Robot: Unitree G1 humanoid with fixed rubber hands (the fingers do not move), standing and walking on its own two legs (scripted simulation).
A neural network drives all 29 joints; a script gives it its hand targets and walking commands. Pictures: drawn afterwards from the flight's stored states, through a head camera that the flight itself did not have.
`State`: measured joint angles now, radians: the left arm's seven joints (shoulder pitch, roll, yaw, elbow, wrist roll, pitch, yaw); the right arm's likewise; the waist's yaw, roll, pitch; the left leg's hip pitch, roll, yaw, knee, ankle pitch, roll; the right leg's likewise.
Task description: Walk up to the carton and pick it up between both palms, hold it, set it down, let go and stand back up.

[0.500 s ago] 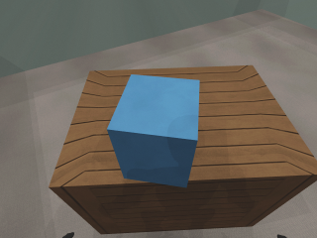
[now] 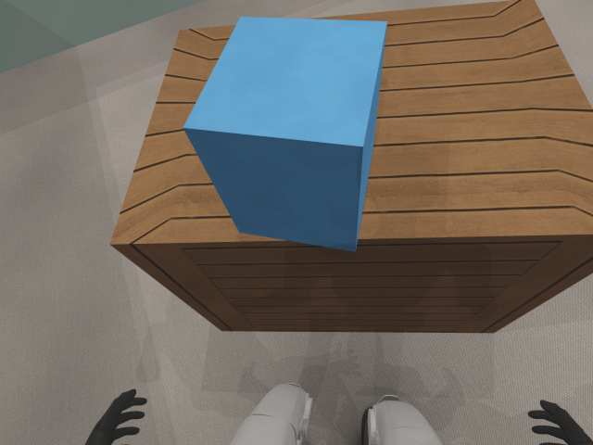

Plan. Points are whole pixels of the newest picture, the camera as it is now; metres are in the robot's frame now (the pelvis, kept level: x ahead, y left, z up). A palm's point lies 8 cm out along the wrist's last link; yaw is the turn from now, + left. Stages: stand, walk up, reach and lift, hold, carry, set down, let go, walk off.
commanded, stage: walk up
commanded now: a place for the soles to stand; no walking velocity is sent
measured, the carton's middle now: (302, 142) +0.51 +0.05 +0.05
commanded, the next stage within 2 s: none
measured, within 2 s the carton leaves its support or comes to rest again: neither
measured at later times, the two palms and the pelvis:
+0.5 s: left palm out of the picture -0.05 +0.33 -0.10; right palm out of the picture -0.02 -0.31 -0.10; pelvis -0.16 +0.01 -0.02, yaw +0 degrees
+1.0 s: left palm out of the picture -0.24 +0.35 -0.10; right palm out of the picture -0.22 -0.29 -0.09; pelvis -0.30 +0.02 +0.00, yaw +3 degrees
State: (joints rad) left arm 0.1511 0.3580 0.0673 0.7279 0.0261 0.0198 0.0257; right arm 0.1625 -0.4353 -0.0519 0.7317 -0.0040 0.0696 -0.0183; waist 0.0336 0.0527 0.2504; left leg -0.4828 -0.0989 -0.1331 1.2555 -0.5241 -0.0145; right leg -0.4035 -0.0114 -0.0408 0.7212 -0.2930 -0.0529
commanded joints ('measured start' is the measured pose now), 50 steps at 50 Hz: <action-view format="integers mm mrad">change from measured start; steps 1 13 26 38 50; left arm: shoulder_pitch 141 103 154 61 162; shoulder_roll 262 240 423 297 215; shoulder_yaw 80 73 107 87 53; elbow -76 -70 -79 -101 90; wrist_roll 0 -46 6 11 -9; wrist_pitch -9 5 -38 -29 -68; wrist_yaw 18 22 -3 -14 -35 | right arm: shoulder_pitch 44 -1 -29 137 4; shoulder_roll -158 -218 -175 -172 -208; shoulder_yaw -57 -78 -66 -49 -39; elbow -116 -178 -195 -53 16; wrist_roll -9 -35 0 -13 -42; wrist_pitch -16 -42 -17 -68 -106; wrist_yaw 0 -3 -24 15 28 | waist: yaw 55 -27 56 21 -8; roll -234 35 -378 -329 144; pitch -350 -230 -305 -261 -141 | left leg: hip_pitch -70 130 -150 107 -63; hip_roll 47 313 -8 50 247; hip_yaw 17 -160 -22 123 -126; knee -167 -690 -43 -438 -871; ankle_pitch -55 742 -162 -95 -206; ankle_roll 4 292 51 23 172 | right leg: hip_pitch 396 -165 177 103 206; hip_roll -299 114 -458 -209 25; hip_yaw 333 221 705 323 26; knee -148 674 -303 -275 -97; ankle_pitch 636 -274 540 -265 -130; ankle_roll -229 19 -244 -160 30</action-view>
